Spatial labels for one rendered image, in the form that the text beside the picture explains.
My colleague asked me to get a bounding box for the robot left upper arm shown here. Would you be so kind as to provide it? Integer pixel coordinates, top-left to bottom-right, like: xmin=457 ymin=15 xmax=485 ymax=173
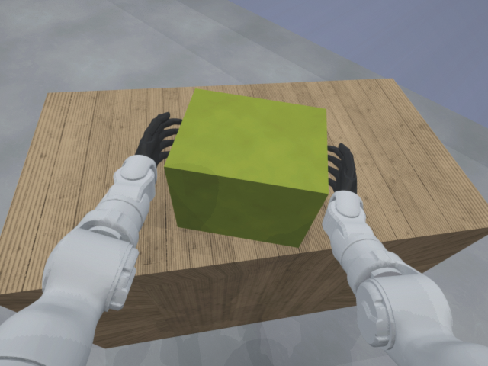
xmin=0 ymin=228 xmax=139 ymax=366

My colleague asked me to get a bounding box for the robot right hand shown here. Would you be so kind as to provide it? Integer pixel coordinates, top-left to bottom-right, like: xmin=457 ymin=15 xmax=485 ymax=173
xmin=327 ymin=143 xmax=357 ymax=194

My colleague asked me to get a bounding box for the robot right upper arm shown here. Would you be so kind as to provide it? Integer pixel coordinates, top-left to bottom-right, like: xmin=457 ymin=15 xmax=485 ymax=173
xmin=356 ymin=274 xmax=488 ymax=366

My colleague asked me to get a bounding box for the right robot forearm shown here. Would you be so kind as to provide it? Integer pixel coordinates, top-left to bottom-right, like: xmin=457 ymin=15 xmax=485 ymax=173
xmin=322 ymin=191 xmax=453 ymax=332

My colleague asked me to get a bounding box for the carton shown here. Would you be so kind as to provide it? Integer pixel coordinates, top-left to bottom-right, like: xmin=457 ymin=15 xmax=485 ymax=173
xmin=164 ymin=88 xmax=329 ymax=248

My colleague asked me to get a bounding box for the robot left hand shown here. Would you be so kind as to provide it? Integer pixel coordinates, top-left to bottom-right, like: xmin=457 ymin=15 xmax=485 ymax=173
xmin=135 ymin=112 xmax=182 ymax=168

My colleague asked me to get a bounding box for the pedestal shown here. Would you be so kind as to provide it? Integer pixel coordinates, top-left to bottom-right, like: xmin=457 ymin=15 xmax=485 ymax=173
xmin=0 ymin=79 xmax=488 ymax=348

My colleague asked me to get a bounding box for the left robot forearm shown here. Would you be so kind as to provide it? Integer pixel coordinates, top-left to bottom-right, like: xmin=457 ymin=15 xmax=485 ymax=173
xmin=42 ymin=155 xmax=157 ymax=292

